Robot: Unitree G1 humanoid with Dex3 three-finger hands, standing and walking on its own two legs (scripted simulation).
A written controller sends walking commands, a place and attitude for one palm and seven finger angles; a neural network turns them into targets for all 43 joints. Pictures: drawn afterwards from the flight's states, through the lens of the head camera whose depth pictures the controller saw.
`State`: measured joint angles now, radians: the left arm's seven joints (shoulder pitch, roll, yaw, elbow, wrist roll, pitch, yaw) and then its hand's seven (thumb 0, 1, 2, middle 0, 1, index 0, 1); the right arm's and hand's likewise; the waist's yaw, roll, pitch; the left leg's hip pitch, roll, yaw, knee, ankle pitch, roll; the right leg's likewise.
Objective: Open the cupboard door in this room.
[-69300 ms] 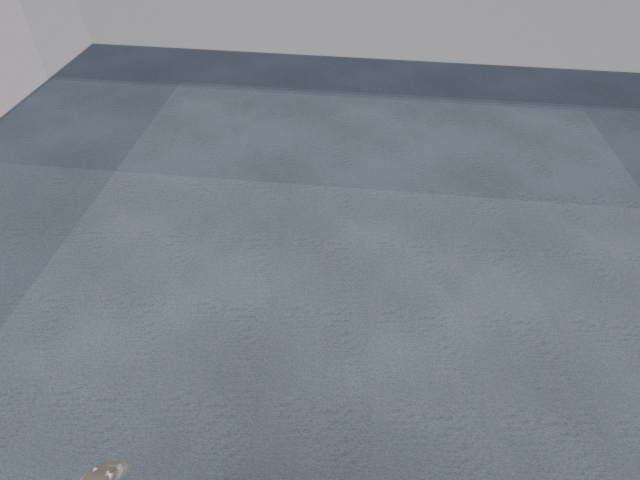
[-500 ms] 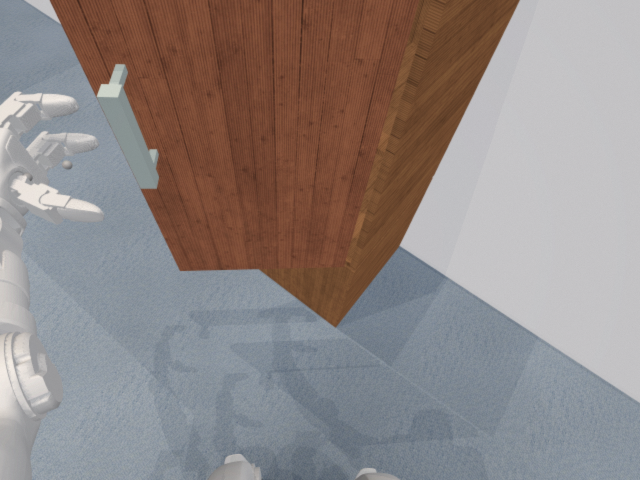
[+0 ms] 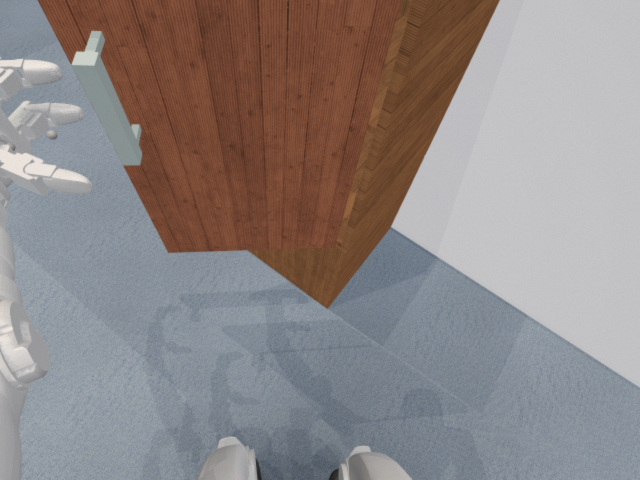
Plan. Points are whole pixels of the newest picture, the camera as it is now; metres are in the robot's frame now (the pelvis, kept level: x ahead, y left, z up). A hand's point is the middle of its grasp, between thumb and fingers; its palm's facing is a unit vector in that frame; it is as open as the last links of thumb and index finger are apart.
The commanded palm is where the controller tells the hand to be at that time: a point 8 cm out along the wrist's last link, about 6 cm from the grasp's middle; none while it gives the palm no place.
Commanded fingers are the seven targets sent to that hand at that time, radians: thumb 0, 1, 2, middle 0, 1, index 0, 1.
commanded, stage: move the hooked fingers beside the handle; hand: left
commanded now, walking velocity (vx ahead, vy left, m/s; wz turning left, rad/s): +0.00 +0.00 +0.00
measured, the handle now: (115, 103) +0.54 +0.22 +0.12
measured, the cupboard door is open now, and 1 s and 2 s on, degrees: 42 42 42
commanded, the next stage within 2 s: slide the fingers in behind the handle in 0.12 s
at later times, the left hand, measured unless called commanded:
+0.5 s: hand (65, 139) +0.48 +0.26 +0.12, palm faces +0.00 -1.00 +0.02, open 14.0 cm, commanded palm +0.47 +0.30 +0.11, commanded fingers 0.00 -0.50 0.30 -0.30 -1.20 -0.30 -1.20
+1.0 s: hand (98, 137) +0.49 +0.22 +0.12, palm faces +0.01 -1.00 +0.01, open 14.0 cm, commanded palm +0.46 +0.27 +0.11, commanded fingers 0.00 -0.50 0.30 -0.30 -1.20 -0.30 -1.20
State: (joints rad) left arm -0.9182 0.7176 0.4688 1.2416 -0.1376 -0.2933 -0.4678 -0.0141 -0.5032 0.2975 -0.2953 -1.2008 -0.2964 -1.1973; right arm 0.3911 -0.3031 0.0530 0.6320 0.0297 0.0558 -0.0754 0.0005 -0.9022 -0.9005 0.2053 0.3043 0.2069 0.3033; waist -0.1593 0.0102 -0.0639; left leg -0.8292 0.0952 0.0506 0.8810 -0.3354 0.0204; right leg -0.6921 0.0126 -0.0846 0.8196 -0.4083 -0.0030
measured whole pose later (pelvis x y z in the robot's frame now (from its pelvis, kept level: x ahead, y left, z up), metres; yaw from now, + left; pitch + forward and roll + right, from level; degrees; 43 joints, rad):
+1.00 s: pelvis +0.01 -0.01 +0.00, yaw +0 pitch +15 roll -3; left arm -0.82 0.56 0.42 1.12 -0.16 -0.31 -0.36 -0.01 -0.50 0.30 -0.30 -1.20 -0.30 -1.20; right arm 0.39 -0.28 0.03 0.64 0.03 0.07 -0.04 0.00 -0.90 -0.90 0.20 0.30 0.21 0.30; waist -0.14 0.02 -0.08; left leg -0.77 0.09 0.06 0.86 -0.35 0.01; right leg -0.64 0.01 -0.07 0.81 -0.42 -0.01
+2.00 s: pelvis +0.01 -0.01 +0.00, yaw +0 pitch +14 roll -2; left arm -0.82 0.47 0.36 1.11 -0.15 -0.32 -0.26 -0.01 -0.49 0.30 -0.28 -1.20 -0.30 -1.20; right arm 0.38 -0.28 0.02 0.65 0.02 0.06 -0.03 0.00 -0.90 -0.90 0.20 0.30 0.21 0.30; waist -0.13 0.03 -0.09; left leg -0.76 0.09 0.06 0.85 -0.34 0.01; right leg -0.64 0.01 -0.07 0.81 -0.43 -0.01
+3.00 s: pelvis +0.02 -0.01 +0.01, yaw -1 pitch +13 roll -1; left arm -0.65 0.43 0.37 0.94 -0.19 -0.30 -0.28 0.01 0.76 0.79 -0.37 -1.35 -0.36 -1.35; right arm 0.39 -0.27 0.01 0.62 0.03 0.08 -0.03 0.00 -0.90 -0.90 0.20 0.30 0.20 0.30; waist -0.12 0.04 -0.10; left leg -0.69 0.09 0.08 0.81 -0.35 0.00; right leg -0.59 0.02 -0.04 0.78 -0.43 -0.01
